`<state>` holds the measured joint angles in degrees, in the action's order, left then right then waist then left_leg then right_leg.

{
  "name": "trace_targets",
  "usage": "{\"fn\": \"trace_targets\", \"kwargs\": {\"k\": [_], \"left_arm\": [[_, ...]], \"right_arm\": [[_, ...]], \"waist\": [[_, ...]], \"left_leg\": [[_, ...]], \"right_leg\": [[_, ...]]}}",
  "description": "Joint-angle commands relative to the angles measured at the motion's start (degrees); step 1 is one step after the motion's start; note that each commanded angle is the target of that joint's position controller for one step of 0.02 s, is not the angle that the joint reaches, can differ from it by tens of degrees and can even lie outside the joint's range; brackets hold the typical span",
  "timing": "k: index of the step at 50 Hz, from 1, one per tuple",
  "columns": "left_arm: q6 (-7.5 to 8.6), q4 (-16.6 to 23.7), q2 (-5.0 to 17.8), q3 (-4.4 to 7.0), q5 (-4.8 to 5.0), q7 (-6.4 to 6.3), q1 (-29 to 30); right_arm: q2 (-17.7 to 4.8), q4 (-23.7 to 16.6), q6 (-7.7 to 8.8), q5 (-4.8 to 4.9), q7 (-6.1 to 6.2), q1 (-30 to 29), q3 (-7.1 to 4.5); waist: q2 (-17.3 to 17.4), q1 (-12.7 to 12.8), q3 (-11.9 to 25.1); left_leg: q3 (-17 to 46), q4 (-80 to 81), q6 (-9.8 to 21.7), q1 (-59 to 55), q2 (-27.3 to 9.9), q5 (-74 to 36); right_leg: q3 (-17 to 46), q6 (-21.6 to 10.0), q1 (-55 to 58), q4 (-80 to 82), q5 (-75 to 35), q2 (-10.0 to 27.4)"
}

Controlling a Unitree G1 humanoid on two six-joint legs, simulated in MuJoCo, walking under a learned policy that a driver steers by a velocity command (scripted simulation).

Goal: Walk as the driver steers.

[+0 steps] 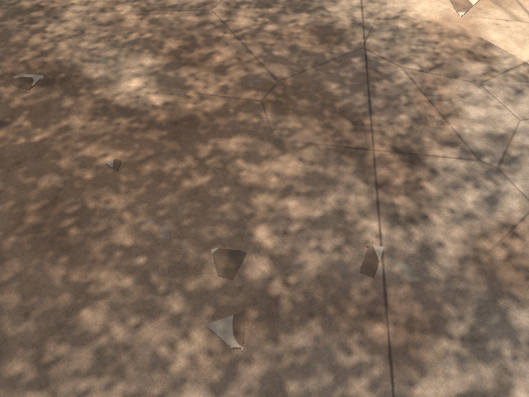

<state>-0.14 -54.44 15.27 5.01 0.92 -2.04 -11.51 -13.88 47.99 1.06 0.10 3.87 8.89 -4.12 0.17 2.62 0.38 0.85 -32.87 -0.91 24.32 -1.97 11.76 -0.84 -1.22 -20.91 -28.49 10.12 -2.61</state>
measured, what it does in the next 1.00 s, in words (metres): steps on the spot, turning right: right foot, then left foot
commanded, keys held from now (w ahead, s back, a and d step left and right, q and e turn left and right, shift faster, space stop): e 0.66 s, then w+e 0.20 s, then w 0.14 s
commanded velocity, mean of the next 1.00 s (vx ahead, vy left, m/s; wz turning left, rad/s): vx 0.09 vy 0.00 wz -0.53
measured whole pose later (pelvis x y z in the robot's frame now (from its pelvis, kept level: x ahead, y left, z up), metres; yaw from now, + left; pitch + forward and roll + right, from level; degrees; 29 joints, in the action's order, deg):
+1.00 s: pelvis +0.08 -0.03 +0.01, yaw -33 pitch +3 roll +0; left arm 1.1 -39.4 16.4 4.2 1.5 -0.6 -13.4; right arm -14.9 42.7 5.6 -0.2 0.2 14.9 -4.8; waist -2.5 -0.7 3.5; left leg 0.4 -27.5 1.7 14.4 0.9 16.3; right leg 6.9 -2.5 -28.1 -56.3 24.5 -4.3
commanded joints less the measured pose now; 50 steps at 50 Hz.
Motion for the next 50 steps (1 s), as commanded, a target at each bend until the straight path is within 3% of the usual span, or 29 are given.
{"fn": "trace_targets", "kwargs": {"k": [1, 2, 3, 4, 6, 9, 12, 15, 18, 20, 21, 22, 23, 24, 25, 26, 27, 28, 29, 33, 36, 40, 43, 44, 45, 46, 47, 48, 50], "left_arm": [[0.10, 5.7, -1.4, -0.94, -0.21, -0.56, 4.0], [0.32, 7.7, 2.3, 0.14, -0.65, -0.72, 2.9], [0.19, 7.0, 6.5, 1.61, -0.15, -0.54, 1.9], [-0.35, 6.1, 8.1, 2.42, 0.12, -0.44, 0.8], [-1.64, 5.2, 6.8, 2.61, -0.49, -0.77, -0.3], [-2.09, 7.9, 4.3, 1.95, 0.17, -0.28, 2.4], [-2.13, 11.0, 2.7, 0.92, 0.05, 0.49, 6.1], [-2.15, 13.1, 2.2, 0.20, 0.26, 1.75, 8.0], [-2.55, 14.1, 4.1, 0.73, 0.46, 2.92, 7.6], [-2.79, 13.8, 4.1, 1.05, 0.36, 3.47, 4.8], [-2.87, 13.0, 4.7, 1.52, 0.26, 3.33, 2.2], [-2.88, 12.2, 7.9, 2.75, 0.18, 2.66, -1.3], [-2.69, 12.9, 16.1, 4.52, -0.39, 1.42, -3.3], [-1.64, 14.5, 15.8, 3.97, -2.45, 1.89, -3.6], [-0.59, 14.9, 14.0, 3.44, -2.75, 2.25, -1.8], [0.06, 15.4, 12.5, 3.08, -1.63, 1.86, 1.8], [0.05, 16.2, 10.3, 2.37, -0.36, 1.43, 4.8], [-0.09, 16.6, 9.5, 1.96, 0.17, 1.15, 6.6], [-0.17, 16.9, 9.0, 1.66, -0.14, 0.87, 6.5], [-0.07, 17.1, 9.9, 1.79, -0.20, 0.15, 3.9], [0.05, 17.5, 10.7, 2.08, 0.51, 0.07, 2.2], [0.44, 18.1, 11.5, 2.19, 0.36, 0.64, 1.0], [0.12, 19.2, 10.1, 1.59, 0.69, 0.77, 2.4], [0.18, 19.5, 8.1, 0.97, 0.50, 0.66, 2.7], [0.52, 20.2, 3.8, -0.33, 0.11, 0.61, 3.1], [1.48, 22.5, 1.7, -0.78, 0.93, 0.72, 3.0], [2.45, 23.1, 6.4, 0.24, 1.11, 0.90, 4.8], [2.84, 21.9, 8.4, 0.91, 1.06, 1.26, 3.6], [3.37, 20.1, 7.9, 1.08, 0.21, 1.85, 1.9]], "right_arm": [[-11.9, -1.9, -0.23, -1.47, 1.11, 9.8, -3.33], [-12.8, -3.4, 0.29, -3.61, 0.66, 8.7, -3.24], [-9.7, -4.9, 1.06, -3.57, 0.58, 4.9, -2.40], [-7.9, -5.7, 1.50, -2.43, 0.39, 1.1, -1.88], [-7.1, -6.6, 1.68, -1.09, 0.24, -2.1, -1.43], [-6.6, -5.4, 1.32, -1.47, 0.72, 0.6, -1.20], [-8.3, -5.0, 0.67, -1.24, 1.25, 2.0, -1.90], [-10.6, -5.3, 0.28, -0.83, 0.85, 0.9, -2.82], [-11.9, -5.0, 0.18, -0.10, -0.04, 1.0, -3.39], [-12.1, -4.7, -0.04, 0.95, -0.31, -0.1, -3.55], [-11.1, -3.8, -0.26, 1.23, -0.50, 1.3, -3.37], [-8.9, -2.6, -0.38, 0.50, -0.97, 4.3, -2.87], [-4.0, -6.0, -0.23, -2.55, -1.88, 2.3, -1.17], [-5.6, -8.5, 0.30, -1.64, -1.61, -3.7, -1.62], [-8.4, -8.9, 0.17, -0.18, -1.27, -6.4, -2.34], [-8.7, -8.3, -0.06, -0.01, -0.74, -6.0, -2.65], [-8.9, -7.1, -0.42, -0.75, 0.00, -4.8, -2.86], [-9.1, -7.1, -0.60, -1.30, 0.39, -3.3, -3.06], [-8.8, -7.1, -0.49, -1.45, 0.35, -2.3, -3.08], [-6.5, -8.4, -0.01, -0.87, 0.01, -3.0, -2.18], [-6.4, -9.8, 0.62, -0.14, -1.31, -5.5, -1.73], [-7.3, -10.9, 2.89, 0.82, -3.03, -6.3, -2.03], [-6.9, -9.8, 4.56, 1.59, -3.72, -1.1, -2.46], [-7.6, -8.7, 4.87, 1.32, -3.65, 2.3, -2.85], [-9.9, -7.6, 5.08, 0.14, -3.32, 9.1, -3.38], [-14.9, -6.7, 4.82, -1.87, -3.50, 13.0, -4.24], [-13.5, -6.9, 5.29, -1.81, -3.90, 12.1, -4.21], [-10.1, -7.5, 5.38, -0.53, -3.66, 9.6, -3.19], [-8.3, -7.9, 5.11, 0.01, -3.34, 7.5, -2.40]], "waist": [[12.9, -4.9, 3.3], [19.5, -4.5, 4.8], [14.5, -2.5, 5.0], [10.2, -1.0, 4.3], [7.0, -0.3, 3.6], [7.3, -1.9, 2.9], [7.8, -3.8, 4.1], [8.7, -4.6, 5.1], [9.9, -4.7, 5.1], [9.7, -2.8, 5.3], [8.2, -2.1, 5.8], [1.7, -1.6, 6.9], [-18.0, -3.0, 7.3], [-15.2, 0.8, 10.2], [-9.4, 0.9, 8.2], [-7.5, -1.2, 6.0], [-5.8, -2.3, 5.4], [-6.9, -3.5, 5.1], [-7.2, -4.1, 5.9], [-6.9, -3.1, 6.3], [-9.0, -1.4, 5.1], [-9.7, -0.9, 3.0], [-8.6, -4.5, 2.3], [-7.3, -6.1, 3.1], [-1.5, -8.2, 6.4], [12.4, -7.0, 5.1], [12.7, -6.8, -0.3], [10.1, -5.5, -3.4], [8.0, -4.0, -3.7]], "left_leg": [[17.3, 14.8, 7.0, -19.8, -17.9, -3.9], [28.4, 18.9, 14.5, -14.7, -24.3, -4.0], [25.3, 18.4, 15.2, -13.6, -22.4, -3.4], [18.5, 17.1, 12.7, -12.5, -18.7, -3.1], [10.2, 16.2, 10.1, -11.3, -15.1, -5.3], [3.4, 16.7, 11.3, -12.7, -13.8, -9.2], [1.4, 16.1, 12.7, -16.7, -15.4, -10.8], [-1.3, 15.3, 13.1, -15.4, -16.7, -11.4], [-2.0, 13.3, 12.6, -15.8, -18.3, -12.9], [-3.5, 9.2, 10.1, -15.3, -18.3, -13.0], [-5.6, 5.3, 7.3, -12.8, -17.1, -10.9], [-9.5, -3.6, 2.9, -5.3, -13.8, -3.9], [-13.8, -24.8, -3.1, 14.5, -5.7, 26.3], [-3.1, -34.2, -4.1, 21.0, -0.8, 29.2], [0.0, -37.5, -3.3, 21.7, -1.3, 24.1], [1.2, -36.4, -2.7, 22.2, -1.9, 17.9], [1.9, -35.3, -2.9, 21.3, -2.4, 14.1], [2.0, -34.9, -3.3, 18.6, -1.9, 11.2], [1.8, -35.3, -3.4, 16.4, -1.0, 9.0], [2.5, -25.1, -3.7, 14.8, 0.6, 5.7], [2.5, -14.6, -3.4, 11.6, 1.3, 4.7], [1.9, -4.3, -1.5, 3.8, 3.4, 9.5], [0.7, 8.1, 0.6, -9.2, 4.0, 3.3], [1.5, 10.7, 1.8, -16.6, 1.5, 1.2], [10.1, 12.2, 4.8, -27.2, -7.7, 6.2], [30.2, 18.7, 11.5, -31.4, -18.2, 21.8], [38.9, 21.6, 16.2, -27.0, -22.1, 31.5], [34.1, 21.7, 15.3, -25.6, -19.6, 31.7], [24.8, 22.4, 12.0, -24.2, -14.8, 23.0]], "right_leg": [[1.7, -0.2, -19.2, -17.8, 20.6, -0.4], [4.2, 0.3, -21.7, -29.1, 25.7, -1.2], [7.4, 0.2, -21.1, -36.7, 21.9, 1.0], [7.6, 0.7, -21.3, -39.9, 17.6, 1.6], [6.2, 2.3, -20.8, -44.1, 11.9, 2.4], [3.6, 4.5, -20.3, -40.9, 7.9, 3.2], [2.0, 6.0, -18.2, -31.2, 8.2, 4.9], [-1.0, 5.2, -10.9, -22.3, 10.2, 5.4], [-3.5, 3.0, -5.6, -14.7, 10.3, 4.3], [-5.2, 0.5, 0.4, -4.8, 5.3, 3.0], [-5.3, -1.2, 6.4, 1.3, 0.9, 1.5], [1.1, -3.8, 16.4, 5.9, -8.9, 4.2], [23.5, -11.6, 27.3, 4.6, -33.7, 21.3], [30.4, -21.4, 23.1, 6.9, -31.6, 26.1], [25.5, -19.6, 20.6, 8.3, -25.5, 22.8], [21.3, -15.8, 18.2, 8.4, -20.9, 19.3], [18.8, -13.0, 16.2, 8.2, -18.1, 17.0], [17.2, -12.3, 12.8, 8.1, -18.2, 15.6], [16.6, -12.4, 11.2, 8.1, -18.8, 14.6], [18.1, -12.3, 12.0, 7.9, -15.1, 13.3], [22.9, -12.6, 9.9, 12.5, 12.6, 12.8], [27.4, -12.7, 6.8, 12.6, 19.9, 12.3], [28.7, -10.8, 1.8, 9.8, 22.9, 9.0], [26.7, -8.6, -2.2, 5.9, 23.1, 6.8], [21.1, -5.2, -10.3, -6.6, 25.4, 3.1], [10.2, -2.7, -24.2, -21.1, 25.5, -4.3], [11.8, -2.0, -30.9, -30.1, 23.4, 0.2], [12.2, -1.5, -32.7, -33.7, 18.2, 1.6], [10.3, -0.6, -31.8, -34.7, 10.4, 3.2]]}}
Keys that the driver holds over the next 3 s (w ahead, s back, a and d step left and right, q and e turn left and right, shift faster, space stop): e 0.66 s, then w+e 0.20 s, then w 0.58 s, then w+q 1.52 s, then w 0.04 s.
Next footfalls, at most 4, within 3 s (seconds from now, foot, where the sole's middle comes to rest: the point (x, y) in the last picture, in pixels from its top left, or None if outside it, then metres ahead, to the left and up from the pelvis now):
0.44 right None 0.03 -0.13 -0.77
0.90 left None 0.16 0.05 -0.77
1.32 right None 0.22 -0.33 -0.77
1.86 left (399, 351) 0.63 -0.32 -0.77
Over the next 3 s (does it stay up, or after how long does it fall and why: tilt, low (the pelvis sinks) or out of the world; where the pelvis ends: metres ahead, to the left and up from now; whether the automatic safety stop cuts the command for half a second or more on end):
stays up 1.02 -0.40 0.00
